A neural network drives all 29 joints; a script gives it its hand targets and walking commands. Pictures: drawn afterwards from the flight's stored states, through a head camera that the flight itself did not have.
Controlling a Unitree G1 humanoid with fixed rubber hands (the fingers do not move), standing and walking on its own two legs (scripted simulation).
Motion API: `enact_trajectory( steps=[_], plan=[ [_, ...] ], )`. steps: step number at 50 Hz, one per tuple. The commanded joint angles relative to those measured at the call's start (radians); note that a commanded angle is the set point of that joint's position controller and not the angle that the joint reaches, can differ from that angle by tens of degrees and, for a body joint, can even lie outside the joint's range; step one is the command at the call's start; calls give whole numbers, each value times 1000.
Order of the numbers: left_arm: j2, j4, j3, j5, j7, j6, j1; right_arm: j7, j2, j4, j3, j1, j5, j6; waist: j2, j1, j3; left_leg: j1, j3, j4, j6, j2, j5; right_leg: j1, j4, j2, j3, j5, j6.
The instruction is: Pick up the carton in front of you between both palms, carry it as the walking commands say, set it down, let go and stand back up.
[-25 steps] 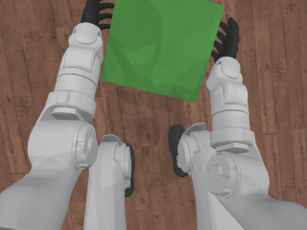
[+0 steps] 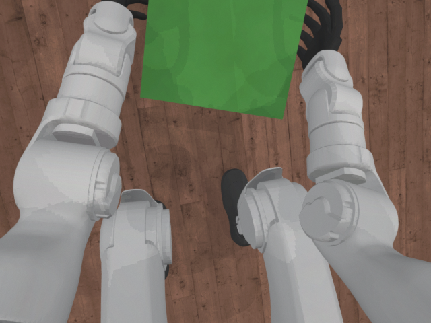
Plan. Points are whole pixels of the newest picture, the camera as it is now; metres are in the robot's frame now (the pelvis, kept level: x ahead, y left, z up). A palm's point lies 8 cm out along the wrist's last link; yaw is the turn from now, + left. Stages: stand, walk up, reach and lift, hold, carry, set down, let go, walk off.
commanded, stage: set down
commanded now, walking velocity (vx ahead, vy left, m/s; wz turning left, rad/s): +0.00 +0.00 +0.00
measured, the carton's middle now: (216, 50) +0.53 -0.05 -0.25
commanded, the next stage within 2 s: none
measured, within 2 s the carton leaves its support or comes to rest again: rests again in 0.48 s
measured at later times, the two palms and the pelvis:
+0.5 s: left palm (127, 9) +0.57 +0.09 -0.18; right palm (322, 50) +0.51 -0.21 -0.15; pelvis +0.00 +0.00 -0.01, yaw -1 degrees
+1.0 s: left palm (113, 31) +0.55 +0.12 -0.22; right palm (316, 71) +0.48 -0.22 -0.18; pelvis +0.00 -0.01 -0.02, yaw -1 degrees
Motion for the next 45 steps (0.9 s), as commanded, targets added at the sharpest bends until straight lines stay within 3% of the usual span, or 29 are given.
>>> enact_trajectory(
  steps=[1,9,12,21,39,41,43,45],
  plan=[
    [-817,-109,-154,-59,-219,-71,-398,230,753,43,355,-433,50,20,271,24,-917,569,-69,-264,-34,-13,395,464,-23,65,-91,273,-22],
    [-701,-22,-62,-4,-234,-70,-373,213,701,95,300,-416,18,16,205,60,-803,435,-58,-265,-5,-10,265,491,-17,72,-75,211,-20],
    [-674,-1,-41,16,-239,-67,-353,211,695,107,292,-413,17,13,181,73,-783,423,-62,-257,2,-5,263,483,-11,75,-73,207,-18],
    [-633,33,-5,86,-241,-52,-268,219,651,149,265,-385,28,4,187,116,-720,420,-72,-228,8,11,327,420,9,77,-56,220,-14],
    [-518,69,21,144,-223,-50,-153,217,522,208,231,-283,39,-12,163,133,-638,459,-104,-193,10,31,403,336,45,71,-48,217,5],
    [-473,57,17,140,-214,-57,-163,207,485,212,218,-259,46,-22,164,127,-655,474,-104,-190,3,37,417,349,51,68,-52,228,14],
    [-330,47,35,142,-183,-74,-155,173,359,223,180,-196,55,-46,167,119,-679,500,-104,-186,-11,48,440,377,55,61,-60,245,24],
    [-59,27,47,125,-113,-102,-146,95,96,237,123,-79,63,-97,176,101,-704,524,-100,-181,-32,60,449,416,52,50,-67,277,27]
  ],
)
